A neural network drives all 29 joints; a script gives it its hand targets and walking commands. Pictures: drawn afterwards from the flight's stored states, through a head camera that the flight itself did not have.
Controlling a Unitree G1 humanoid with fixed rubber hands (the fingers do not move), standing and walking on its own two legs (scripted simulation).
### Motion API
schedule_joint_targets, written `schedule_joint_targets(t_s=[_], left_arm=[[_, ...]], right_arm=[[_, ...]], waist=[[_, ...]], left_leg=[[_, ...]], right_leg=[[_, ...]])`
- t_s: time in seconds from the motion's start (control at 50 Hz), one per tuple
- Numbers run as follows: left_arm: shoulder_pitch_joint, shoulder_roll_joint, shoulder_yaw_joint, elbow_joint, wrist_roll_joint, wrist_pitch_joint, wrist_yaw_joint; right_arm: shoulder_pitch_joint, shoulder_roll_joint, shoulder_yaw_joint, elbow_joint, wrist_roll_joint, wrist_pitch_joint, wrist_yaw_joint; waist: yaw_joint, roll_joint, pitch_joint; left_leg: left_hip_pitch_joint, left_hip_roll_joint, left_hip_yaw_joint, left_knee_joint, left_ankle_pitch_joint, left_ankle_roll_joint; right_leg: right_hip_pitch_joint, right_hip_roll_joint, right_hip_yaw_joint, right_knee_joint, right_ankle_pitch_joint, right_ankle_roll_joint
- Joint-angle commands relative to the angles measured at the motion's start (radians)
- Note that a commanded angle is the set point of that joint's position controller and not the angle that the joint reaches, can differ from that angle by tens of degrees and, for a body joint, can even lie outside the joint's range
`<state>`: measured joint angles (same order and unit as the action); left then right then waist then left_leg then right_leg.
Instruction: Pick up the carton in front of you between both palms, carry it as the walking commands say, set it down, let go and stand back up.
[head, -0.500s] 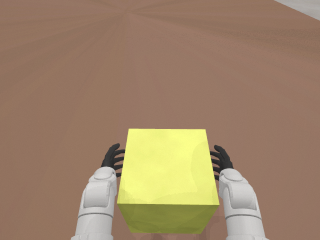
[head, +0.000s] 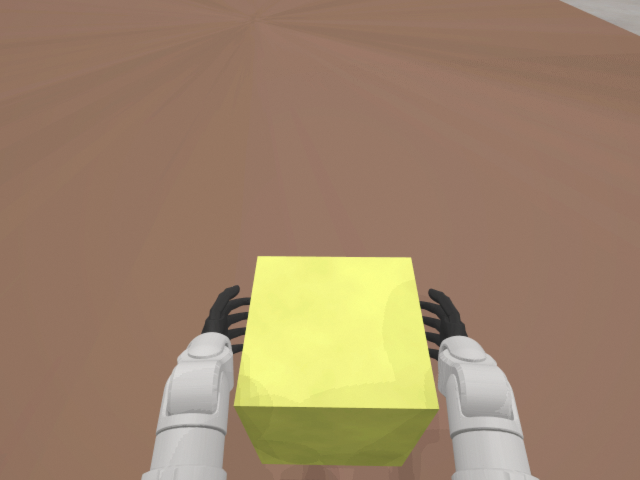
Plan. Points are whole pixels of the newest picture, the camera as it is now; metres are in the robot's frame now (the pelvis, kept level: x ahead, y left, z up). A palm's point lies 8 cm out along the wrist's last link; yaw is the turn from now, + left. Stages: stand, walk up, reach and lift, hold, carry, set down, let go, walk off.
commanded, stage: carry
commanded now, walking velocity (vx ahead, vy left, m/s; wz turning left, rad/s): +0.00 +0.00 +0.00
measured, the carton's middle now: (332, 365) +0.30 +0.00 -0.04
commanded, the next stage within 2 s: hold in 0.20 s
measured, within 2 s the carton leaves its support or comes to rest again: neither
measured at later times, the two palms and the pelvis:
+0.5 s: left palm (174, 382) +0.23 +0.19 +0.04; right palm (417, 342) +0.29 -0.11 +0.04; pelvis -0.01 -0.02 +0.01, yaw +10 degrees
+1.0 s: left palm (203, 370) +0.24 +0.15 +0.06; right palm (442, 329) +0.30 -0.14 +0.05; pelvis -0.01 -0.06 +0.01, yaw +13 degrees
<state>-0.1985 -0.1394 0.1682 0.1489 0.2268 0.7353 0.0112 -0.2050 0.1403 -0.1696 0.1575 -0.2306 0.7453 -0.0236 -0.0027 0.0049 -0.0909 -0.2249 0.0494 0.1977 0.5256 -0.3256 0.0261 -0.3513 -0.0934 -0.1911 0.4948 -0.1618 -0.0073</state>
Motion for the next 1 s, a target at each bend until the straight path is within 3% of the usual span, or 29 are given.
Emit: schedule_joint_targets(t_s=[0.0, 0.18, 0.2, 0.22, 0.24, 0.26, 0.3, 0.32, 0.38, 0.44, 0.54, 0.62, 0.82, 0.98], left_arm=[[-0.432, -0.873, -0.546, -0.056, -0.226, -0.031, -0.207], [-0.431, -0.872, -0.546, -0.057, -0.225, -0.031, -0.207], [-0.335, -0.898, -0.504, -0.019, -0.211, -0.037, -0.214], [-0.344, -0.879, -0.49, -0.035, -0.195, -0.062, -0.2], [-0.311, -0.851, -0.47, -0.027, -0.167, -0.068, -0.19], [-0.307, -0.847, -0.463, -0.033, -0.161, -0.078, -0.176], [-0.324, -0.844, -0.463, -0.025, -0.15, -0.084, -0.174], [-0.34, -0.847, -0.469, -0.024, -0.157, -0.085, -0.176], [-0.438, -0.884, -0.546, -0.058, -0.219, -0.082, -0.203], [-0.468, -0.877, -0.54, -0.032, -0.219, -0.073, -0.222], [-0.495, -0.896, -0.503, 0.032, -0.206, -0.068, -0.24], [-0.505, -0.917, -0.468, 0.07, -0.192, -0.071, -0.251], [-0.548, -0.957, -0.412, 0.127, -0.17, -0.076, -0.28], [-0.565, -0.958, -0.385, 0.154, -0.161, -0.07, -0.289]], right_arm=[[-0.453, 0.876, 0.557, -0.077, 0.242, -0.039, 0.221], [-0.451, 0.875, 0.556, -0.077, 0.241, -0.039, 0.22], [-0.339, 0.875, 0.539, -0.1, 0.242, -0.033, 0.225], [-0.377, 0.846, 0.547, -0.147, 0.232, -0.05, 0.222], [-0.39, 0.849, 0.534, -0.163, 0.222, -0.055, 0.227], [-0.404, 0.822, 0.548, -0.164, 0.229, -0.062, 0.23], [-0.429, 0.828, 0.564, -0.169, 0.241, -0.07, 0.236], [-0.436, 0.83, 0.574, -0.16, 0.244, -0.073, 0.238], [-0.398, 0.85, 0.54, -0.101, 0.215, -0.076, 0.225], [-0.405, 0.865, 0.507, -0.065, 0.189, -0.074, 0.22], [-0.453, 0.897, 0.491, -0.013, 0.185, -0.062, 0.232], [-0.497, 0.927, 0.5, 0.001, 0.192, -0.056, 0.251], [-0.57, 0.977, 0.493, 0.053, 0.212, -0.049, 0.289], [-0.579, 0.978, 0.457, 0.095, 0.202, -0.043, 0.291]], waist=[[0.0, -0.001, -0.228], [0.0, 0.0, -0.231], [0.012, 0.085, -0.077], [0.02, 0.084, -0.136], [0.035, 0.031, -0.124], [0.05, 0.06, -0.154], [0.049, 0.012, -0.142], [0.044, 0.034, -0.146], [-0.02, 0.024, -0.125], [-0.039, 0.024, -0.074], [-0.026, 0.024, -0.035], [-0.005, 0.002, -0.044], [0.012, -0.024, -0.066], [0.004, -0.029, -0.065]], left_leg=[[-0.004, 0.123, -0.116, -0.11, 0.178, 0.0], [-0.005, 0.122, -0.117, -0.106, 0.191, 0.003], [-0.026, -0.072, -0.31, -0.189, 0.448, 0.015], [0.008, -0.079, -0.32, -0.176, 0.498, 0.014], [0.149, -0.082, -0.328, -0.165, 0.579, 0.013], [0.189, -0.094, -0.313, -0.183, 0.512, 0.008], [0.267, -0.095, -0.311, -0.172, 0.538, 0.005], [0.282, -0.096, -0.311, -0.183, 0.478, 0.0], [0.196, -0.088, -0.311, -0.195, 0.382, -0.013], [0.165, -0.095, -0.307, -0.211, 0.265, -0.013], [0.044, -0.096, -0.302, -0.233, 0.118, 0.0], [0.0, -0.104, -0.295, -0.232, 0.07, 0.015], [0.002, -0.126, -0.279, -0.201, 0.043, 0.031], [0.005, -0.129, -0.28, -0.2, 0.067, 0.027]], right_leg=[[0.158, -0.084, 0.101, -0.04, 0.148, -0.005], [0.155, -0.085, 0.098, -0.035, 0.152, -0.003], [0.438, 0.193, 0.232, -0.046, 0.284, -0.039], [0.468, 0.173, 0.271, -0.056, 0.336, -0.04], [0.361, 0.179, 0.265, -0.065, 0.348, -0.022], [0.376, 0.18, 0.271, -0.077, 0.329, -0.016], [0.303, 0.197, 0.267, -0.097, 0.297, 0.007], [0.301, 0.2, 0.264, -0.104, 0.245, 0.008], [0.36, 0.207, 0.259, -0.112, 0.162, -0.015], [0.344, 0.203, 0.256, -0.126, 0.093, -0.02], [0.413, 0.192, 0.25, -0.126, 0.033, -0.012], [0.454, 0.179, 0.254, -0.132, 0.011, -0.003], [0.449, 0.14, 0.291, -0.171, -0.085, 0.006], [0.457, 0.128, 0.3, -0.182, -0.056, 0.009]])
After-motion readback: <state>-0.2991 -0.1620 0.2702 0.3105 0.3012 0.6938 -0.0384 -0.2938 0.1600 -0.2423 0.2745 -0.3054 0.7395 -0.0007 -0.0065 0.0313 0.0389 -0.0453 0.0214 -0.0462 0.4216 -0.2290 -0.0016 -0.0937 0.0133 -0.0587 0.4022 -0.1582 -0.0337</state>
